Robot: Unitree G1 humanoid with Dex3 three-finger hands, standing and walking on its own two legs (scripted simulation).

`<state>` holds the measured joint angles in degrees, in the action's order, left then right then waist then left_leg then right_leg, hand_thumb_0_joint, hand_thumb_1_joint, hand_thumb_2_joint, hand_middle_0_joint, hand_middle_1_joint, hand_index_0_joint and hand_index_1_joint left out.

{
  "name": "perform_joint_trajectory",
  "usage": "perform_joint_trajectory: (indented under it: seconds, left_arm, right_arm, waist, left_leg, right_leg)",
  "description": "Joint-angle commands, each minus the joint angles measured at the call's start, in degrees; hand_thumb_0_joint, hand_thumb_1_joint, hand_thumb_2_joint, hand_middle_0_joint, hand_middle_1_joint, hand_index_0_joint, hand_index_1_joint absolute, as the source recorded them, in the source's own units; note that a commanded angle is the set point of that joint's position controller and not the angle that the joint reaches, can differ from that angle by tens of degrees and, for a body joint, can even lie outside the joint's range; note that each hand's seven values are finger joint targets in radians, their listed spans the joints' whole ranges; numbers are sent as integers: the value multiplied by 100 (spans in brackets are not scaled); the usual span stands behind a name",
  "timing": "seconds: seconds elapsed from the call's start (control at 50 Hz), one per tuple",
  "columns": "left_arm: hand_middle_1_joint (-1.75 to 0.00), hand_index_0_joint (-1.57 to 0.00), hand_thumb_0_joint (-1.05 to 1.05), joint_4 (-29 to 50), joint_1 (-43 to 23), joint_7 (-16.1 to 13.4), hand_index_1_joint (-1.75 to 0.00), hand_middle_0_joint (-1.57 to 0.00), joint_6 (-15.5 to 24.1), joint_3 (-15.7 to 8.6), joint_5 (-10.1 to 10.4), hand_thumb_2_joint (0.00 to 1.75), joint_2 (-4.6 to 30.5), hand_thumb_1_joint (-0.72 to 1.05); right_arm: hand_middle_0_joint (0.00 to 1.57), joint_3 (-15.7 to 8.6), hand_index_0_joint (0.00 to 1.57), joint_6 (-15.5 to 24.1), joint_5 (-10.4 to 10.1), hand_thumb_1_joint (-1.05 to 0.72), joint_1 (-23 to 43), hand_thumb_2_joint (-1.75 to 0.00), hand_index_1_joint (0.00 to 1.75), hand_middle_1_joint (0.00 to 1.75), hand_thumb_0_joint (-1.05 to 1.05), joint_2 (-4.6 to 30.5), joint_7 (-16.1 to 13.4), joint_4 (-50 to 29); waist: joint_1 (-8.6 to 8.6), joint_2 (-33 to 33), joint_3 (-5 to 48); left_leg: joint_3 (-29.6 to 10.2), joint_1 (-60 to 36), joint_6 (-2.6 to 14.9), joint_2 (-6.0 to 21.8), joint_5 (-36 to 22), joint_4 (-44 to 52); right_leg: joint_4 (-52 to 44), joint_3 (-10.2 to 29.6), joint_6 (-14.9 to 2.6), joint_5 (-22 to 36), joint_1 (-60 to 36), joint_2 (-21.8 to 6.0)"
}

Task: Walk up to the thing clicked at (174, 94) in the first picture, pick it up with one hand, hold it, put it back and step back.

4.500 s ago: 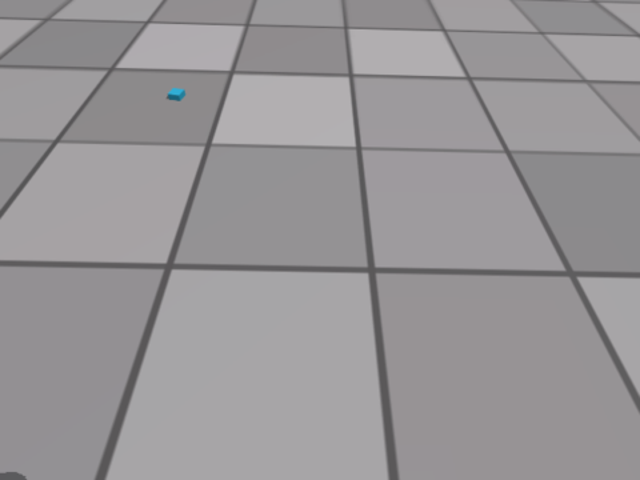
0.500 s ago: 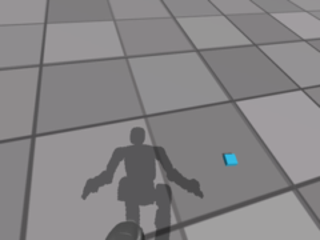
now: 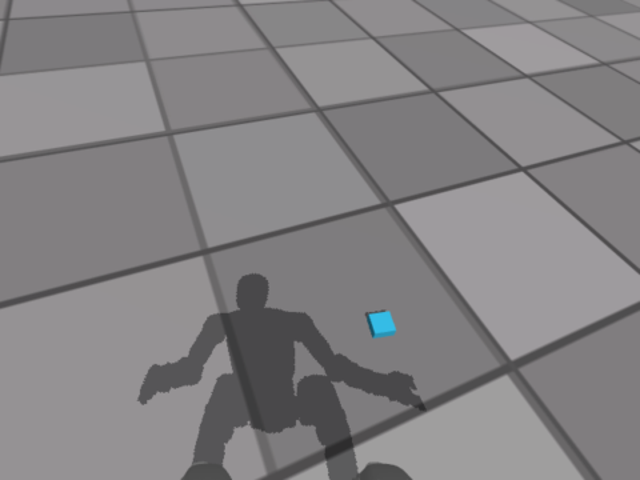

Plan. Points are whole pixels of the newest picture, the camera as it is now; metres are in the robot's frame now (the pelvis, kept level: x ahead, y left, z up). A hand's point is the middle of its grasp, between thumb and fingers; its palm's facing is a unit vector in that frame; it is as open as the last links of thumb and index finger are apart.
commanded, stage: walk up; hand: left
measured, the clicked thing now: (381, 324) +0.69 -0.29 -0.71
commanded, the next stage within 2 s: none
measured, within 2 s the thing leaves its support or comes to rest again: neither
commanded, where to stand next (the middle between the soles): +0.25 -0.53 m, yaw +6 degrees
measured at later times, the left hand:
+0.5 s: hand out of the picture +0.12 +0.11 -0.14, palm faces -0.03 -0.97 -0.25, open 7.4 cm
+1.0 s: hand out of the picture +0.14 -0.08 -0.13, palm faces +0.04 -0.93 -0.36, open 7.4 cm
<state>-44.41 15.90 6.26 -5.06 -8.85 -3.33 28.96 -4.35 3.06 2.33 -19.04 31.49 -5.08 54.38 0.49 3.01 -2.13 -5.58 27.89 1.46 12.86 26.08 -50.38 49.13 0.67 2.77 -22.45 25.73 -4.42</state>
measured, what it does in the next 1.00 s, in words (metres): steps to the right: left foot, then right foot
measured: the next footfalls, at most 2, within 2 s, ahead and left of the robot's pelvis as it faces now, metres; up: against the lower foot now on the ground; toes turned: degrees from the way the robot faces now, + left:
left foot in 0.32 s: +0.17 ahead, -0.04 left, +0.00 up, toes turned +8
right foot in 0.78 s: +0.18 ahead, -0.48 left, +0.00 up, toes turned -1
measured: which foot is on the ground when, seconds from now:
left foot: up 0.00-0.30, down 0.32-0.78, up 0.80-1.00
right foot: down 0.00-0.34, up 0.36-0.76, down 0.78-1.00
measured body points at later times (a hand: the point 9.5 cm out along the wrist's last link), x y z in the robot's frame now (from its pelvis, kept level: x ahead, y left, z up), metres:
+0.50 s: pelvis +0.07 -0.15 +0.03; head +0.08 -0.09 +0.47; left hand +0.12 +0.16 -0.12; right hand +0.13 -0.49 -0.04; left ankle +0.13 -0.04 -0.69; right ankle +0.08 -0.30 -0.63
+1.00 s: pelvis +0.12 -0.36 +0.02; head +0.15 -0.34 +0.47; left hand +0.14 -0.03 -0.10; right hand +0.19 -0.71 -0.08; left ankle +0.17 -0.28 -0.66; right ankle +0.14 -0.48 -0.69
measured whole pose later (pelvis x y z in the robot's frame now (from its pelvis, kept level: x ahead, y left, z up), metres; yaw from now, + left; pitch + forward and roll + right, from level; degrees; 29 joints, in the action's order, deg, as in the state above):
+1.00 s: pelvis +0.12 -0.36 +0.02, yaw +3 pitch -1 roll -1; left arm -44.4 17.7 4.1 -4.9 -5.0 -3.6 24.4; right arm -2.1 4.5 -0.2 -17.5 25.3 -5.4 56.2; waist -3.9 1.5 -3.9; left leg 5.0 31.0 2.2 0.5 27.0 -55.8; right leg 43.8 -3.5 -1.7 -22.5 20.5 -1.0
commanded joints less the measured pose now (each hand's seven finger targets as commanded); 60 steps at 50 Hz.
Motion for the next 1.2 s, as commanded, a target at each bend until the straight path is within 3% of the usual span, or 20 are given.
perform_joint_trajectory:
  seconds: [0.0, 0.04, 0.08, 0.16, 0.26, 0.28, 0.32, 0.36, 0.44, 0.64, 0.72, 0.76, 0.8, 0.88, 0.94, 1.02, 1.04, 1.06, 1.1, 1.18]
  left_arm:
    - [-30, -20, 0, 552, 64, -232, -30, -20, 213, -472, -33, 90, 1959, 90]
    - [-30, -20, 0, 443, 19, -280, -30, -20, 258, -351, 22, 90, 1522, 90]
    - [-30, -20, 0, 447, -156, -289, -30, -20, 284, -232, -12, 90, 1234, 90]
    - [-30, -20, 0, 603, 11, -299, -30, -20, 341, -69, -14, 90, 772, 90]
    - [-30, -20, 0, 955, -439, -287, -30, -20, 235, 93, 16, 90, 616, 90]
    - [-30, -20, 0, 1040, -347, -288, -30, -20, 250, 191, 52, 90, 389, 90]
    - [-30, -20, 0, 909, 342, -328, -30, -20, 151, 186, 4, 90, 333, 90]
    - [-30, -20, 0, 662, 620, -349, -30, -20, 19, 1, -72, 90, 1058, 90]
    - [-30, -20, 0, 543, 301, -232, -30, -20, 23, -113, -86, 90, 986, 90]
    - [-30, -20, 0, 575, -139, -27, -30, -20, -56, -119, 38, 90, 826, 90]
    - [-30, -20, 0, 140, 736, -33, -30, -20, -8, -261, 20, 90, 886, 90]
    - [-30, -20, 0, -97, 1508, -142, -30, -20, 73, -407, -172, 90, 1300, 90]
    - [-30, -20, 0, 501, 237, -255, -30, -20, 179, -388, -121, 90, 1878, 90]
    - [-30, -20, 0, 519, -290, -333, -30, -20, 202, -200, -26, 90, 1309, 90]
    - [-30, -20, 0, 689, -444, -342, -30, -20, 221, -45, -51, 90, 964, 90]
    - [-30, -20, 0, 942, -727, -341, -30, -20, 179, 244, 22, 90, 512, 90]
    - [-30, -20, 0, 1002, -497, -360, -30, -20, 184, 309, 53, 90, 202, 90]
    - [-30, -20, 0, 817, -122, -409, -30, -20, 45, 208, 23, 90, 577, 90]
    - [-30, -20, 0, 628, 160, -451, -30, -20, -37, 72, -38, 90, 1110, 90]
    - [-30, -20, 0, 576, -117, -358, -30, -20, 5, -82, -6, 90, 1000, 90]
  right_arm:
    - [20, -273, 20, 32, -130, -90, 248, -90, 30, 30, 0, 881, -258, -541]
    - [20, -261, 20, 87, -277, -90, 372, -90, 30, 30, 0, 1107, -192, -209]
    - [20, -201, 20, 149, -287, -90, -173, -90, 30, 30, 0, 992, -173, 76]
    - [20, -86, 20, 240, -194, -90, -300, -90, 30, 30, 0, 718, -69, 88]
    - [20, -122, 20, 302, -264, -90, -1260, -90, 30, 30, 0, 569, -118, 197]
    - [20, -228, 20, 307, -205, -90, -1625, -90, 30, 30, 0, 783, -187, 240]
    - [20, -446, 20, 270, -75, -90, -1312, -90, 30, 30, 0, 1479, -310, -121]
    - [20, -473, 20, 243, -261, -90, -488, -90, 30, 30, 0, 1496, -299, -377]
    - [20, -348, 20, 302, -133, -90, -314, -90, 30, 30, 0, 1074, -202, -382]
    - [20, -579, 20, 328, 8, -90, -183, -90, 30, 30, 0, 1755, -103, -467]
    - [20, -519, 20, 155, 45, -90, 457, -90, 30, 30, 0, 1688, -80, -486]
    - [20, -241, 20, 35, 30, -90, 194, -90, 30, 30, 0, 800, -95, -443]
    - [20, -262, 20, 24, -126, -90, 142, -90, 30, 30, 0, 690, -240, -570]
    - [20, -225, 20, 154, -288, -90, -359, -90, 30, 30, 0, 969, -225, 60]
    - [20, -178, 20, 251, -257, -90, -878, -90, 30, 30, 0, 776, -163, 186]
    - [20, -320, 20, 337, -175, -90, -1951, -90, 30, 30, 0, 895, -249, 382]
    - [20, -467, 20, 343, -53, -90, -1962, -90, 30, 30, 0, 1452, -324, 212]
    - [20, -534, 20, 309, -87, -90, -1417, -90, 30, 30, 0, 1687, -370, -89]
    - [20, -577, 20, 301, -231, -90, -632, -90, 30, 30, 0, 1691, -368, -327]
    - [20, -421, 20, 328, -145, -90, -555, -90, 30, 30, 0, 1183, -271, -359]
  waist:
    - [-457, 1447, -347]
    - [-352, 922, -545]
    - [-206, 1118, -430]
    - [-329, 978, -321]
    - [186, 311, 238]
    - [383, -337, 480]
    - [143, -991, 769]
    - [-29, -311, 446]
    - [-103, -422, -214]
    - [30, -1680, -30]
    - [-594, -1348, 239]
    - [-1104, 1100, 249]
    - [-546, 1415, -218]
    - [-178, 1288, -265]
    - [-59, 1260, -110]
    - [520, -124, 398]
    - [465, -1277, 478]
    - [172, -533, 527]
    - [0, -235, 370]
    - [-105, -606, -168]
  left_leg:
    - [358, 2263, 57, -1122, 499, -2363]
    - [186, 1928, 101, -966, 40, -1918]
    - [444, 1428, 84, -993, -36, -1391]
    - [958, 890, 110, -1153, -131, -187]
    - [1084, -1723, 179, -1299, -1939, 1857]
    - [543, -2612, 130, -981, -2188, 2335]
    - [-3267, -3200, 871, 1278, -540, 3180]
    - [-3267, -2153, 1403, 1687, 421, 3473]
    - [-1245, -717, 927, 560, 235, 3242]
    - [-387, -593, 1025, 409, 691, 2730]
    - [376, 638, 631, 67, 774, 1755]
    - [1434, 1703, 232, -904, 1180, -1130]
    - [392, 2210, 48, -1285, 735, -2363]
    - [536, 1321, 40, -925, 262, -1332]
    - [1028, 247, 128, -1145, 99, -135]
    - [360, -2438, 139, -908, -1936, 2128]
    - [-2196, -3060, 474, 500, -1896, 2644]
    - [-3447, -2693, 779, 1405, -1051, 3019]
    - [-3332, -2104, 1149, 1593, -512, 3062]
    - [-1212, -853, 985, 508, -1073, 2586]
  right_leg:
    - [-4152, 3426, -1182, -2769, -815, -1516]
    - [-3494, 2347, -967, -1530, -744, -1024]
    - [-2825, 1473, -1287, -301, -861, -729]
    - [-2668, 1216, -1690, 1173, -1303, -809]
    - [-1630, 525, -1272, 1932, -403, -557]
    - [-659, 252, -1008, 1654, 56, -230]
    - [1348, 553, -296, -693, 1629, 513]
    - [2210, 916, -288, -724, 1469, 171]
    - [1918, 940, -256, 13, 831, 82]
    - [530, 279, -98, -182, 704, -266]
    - [-892, -428, -292, 88, -1265, 50]
    - [-2117, 223, -510, -909, -1821, -17]
    - [-3692, 3225, -1337, -1586, -921, -1379]
    - [-2299, 1459, -1525, 644, -920, -768]
    - [-1968, 1181, -1783, 1942, -713, -803]
    - [-88, 229, -1126, 1415, 578, -260]
    - [974, 231, -664, -452, 1745, 362]
    - [1655, 832, -495, -795, 1841, 356]
    - [2353, 1056, -417, -743, 1723, 105]
    - [2284, 1121, -318, -96, 1175, 107]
